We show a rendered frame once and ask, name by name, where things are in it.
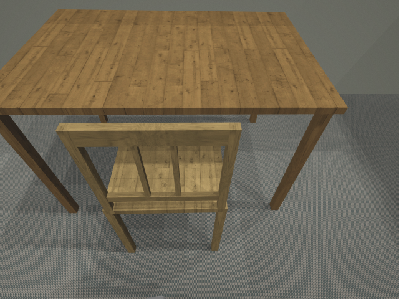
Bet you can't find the table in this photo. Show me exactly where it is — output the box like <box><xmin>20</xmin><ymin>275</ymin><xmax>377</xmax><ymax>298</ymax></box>
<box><xmin>0</xmin><ymin>9</ymin><xmax>348</xmax><ymax>213</ymax></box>

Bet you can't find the chair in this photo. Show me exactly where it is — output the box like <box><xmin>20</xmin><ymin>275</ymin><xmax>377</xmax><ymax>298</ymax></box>
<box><xmin>56</xmin><ymin>123</ymin><xmax>242</xmax><ymax>253</ymax></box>

